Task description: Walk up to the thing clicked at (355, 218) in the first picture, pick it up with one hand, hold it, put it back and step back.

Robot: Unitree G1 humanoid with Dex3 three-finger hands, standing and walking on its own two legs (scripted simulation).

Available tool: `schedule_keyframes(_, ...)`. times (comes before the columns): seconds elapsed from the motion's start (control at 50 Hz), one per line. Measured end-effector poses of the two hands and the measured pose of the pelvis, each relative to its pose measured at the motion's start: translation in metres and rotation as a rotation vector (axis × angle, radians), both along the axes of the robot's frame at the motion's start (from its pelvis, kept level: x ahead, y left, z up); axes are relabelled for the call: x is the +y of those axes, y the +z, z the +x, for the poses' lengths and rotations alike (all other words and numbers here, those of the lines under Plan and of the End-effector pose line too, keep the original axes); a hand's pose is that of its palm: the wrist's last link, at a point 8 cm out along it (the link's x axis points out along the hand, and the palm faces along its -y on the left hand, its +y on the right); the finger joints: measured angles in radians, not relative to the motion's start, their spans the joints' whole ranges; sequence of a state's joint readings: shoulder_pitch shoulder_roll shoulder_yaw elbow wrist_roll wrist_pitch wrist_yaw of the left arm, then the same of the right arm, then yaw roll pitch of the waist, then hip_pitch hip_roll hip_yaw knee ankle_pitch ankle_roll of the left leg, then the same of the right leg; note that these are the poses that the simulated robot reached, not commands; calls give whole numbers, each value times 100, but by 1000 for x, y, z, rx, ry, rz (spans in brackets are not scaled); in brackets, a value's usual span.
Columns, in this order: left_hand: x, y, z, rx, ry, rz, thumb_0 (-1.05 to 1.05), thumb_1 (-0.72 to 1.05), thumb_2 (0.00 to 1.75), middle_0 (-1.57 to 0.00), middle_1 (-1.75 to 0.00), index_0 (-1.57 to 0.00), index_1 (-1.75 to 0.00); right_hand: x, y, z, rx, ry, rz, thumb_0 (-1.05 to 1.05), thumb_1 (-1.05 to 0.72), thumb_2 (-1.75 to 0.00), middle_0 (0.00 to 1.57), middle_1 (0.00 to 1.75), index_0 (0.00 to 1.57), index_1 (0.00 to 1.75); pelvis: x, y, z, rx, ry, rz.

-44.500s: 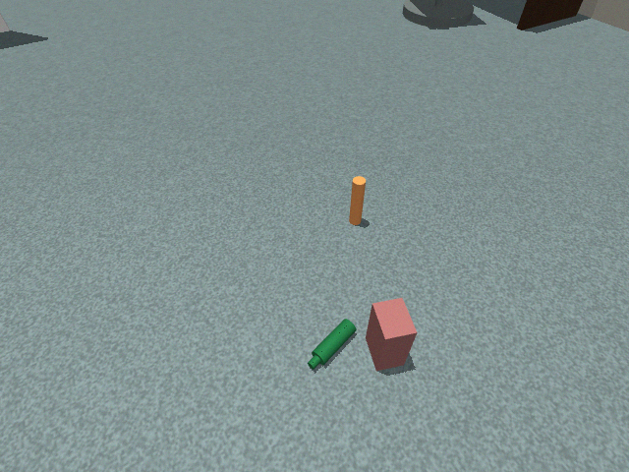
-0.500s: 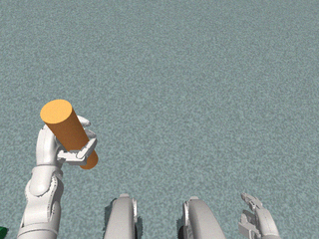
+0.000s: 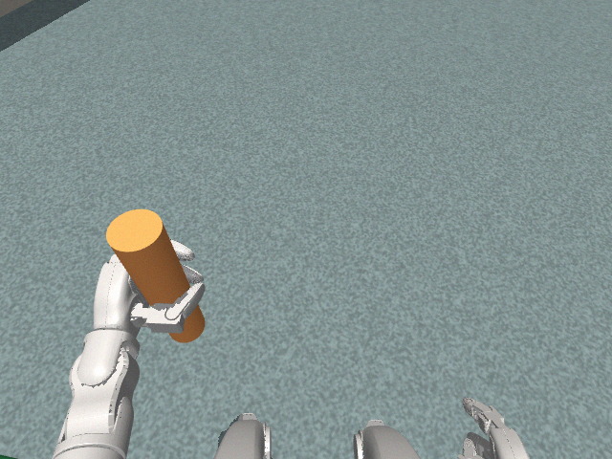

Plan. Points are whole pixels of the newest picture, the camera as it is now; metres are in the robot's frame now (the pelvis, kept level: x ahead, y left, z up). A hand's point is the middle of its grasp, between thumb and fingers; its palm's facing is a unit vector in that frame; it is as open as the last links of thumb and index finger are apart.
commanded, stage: lift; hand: left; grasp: from the side
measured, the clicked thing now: (166, 287) +0.33 +0.19 +0.03
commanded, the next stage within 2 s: hold in 0.52 s
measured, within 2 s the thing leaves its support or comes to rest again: neither
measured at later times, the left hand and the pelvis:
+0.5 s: hand (173, 259) +0.35 +0.17 +0.07, palm faces +0.01 -1.00 +0.00, open 7.2 cm; pelvis +0.02 +0.00 +0.03, yaw +0 degrees
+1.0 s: hand (175, 252) +0.35 +0.16 +0.09, palm faces +0.02 -1.00 +0.01, open 7.2 cm; pelvis +0.03 +0.00 +0.05, yaw +0 degrees
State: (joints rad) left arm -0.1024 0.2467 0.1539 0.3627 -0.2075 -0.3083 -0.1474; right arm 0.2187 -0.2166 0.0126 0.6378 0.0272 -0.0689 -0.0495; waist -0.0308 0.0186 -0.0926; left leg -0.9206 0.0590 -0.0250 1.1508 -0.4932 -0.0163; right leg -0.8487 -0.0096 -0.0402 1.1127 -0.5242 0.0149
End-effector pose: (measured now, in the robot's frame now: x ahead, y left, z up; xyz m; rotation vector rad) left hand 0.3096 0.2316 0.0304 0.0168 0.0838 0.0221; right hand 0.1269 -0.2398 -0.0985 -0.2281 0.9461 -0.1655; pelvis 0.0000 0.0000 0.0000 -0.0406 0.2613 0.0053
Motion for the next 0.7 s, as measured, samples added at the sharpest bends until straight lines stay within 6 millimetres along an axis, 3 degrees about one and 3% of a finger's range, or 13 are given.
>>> schedule_keyframes(0.28, -6, 25, 10, -9, -4, -15, 1, -8, 114, -89, -107, -90, -109, -5, 26, 7, -7, -9, -15, 1, -89, -89, 20, 30, 20, 30, -2, 24, 10, -57, -1, 8)
schedule_keyframes(0.7, -9, 47, 27, -22, -9, -27, 1, -8, 114, -89, -107, -90, -109, -4, 39, 15, 22, -14, -3, 1, -89, -89, 20, 30, 20, 30, -2, 41, 28, -100, -4, 12)
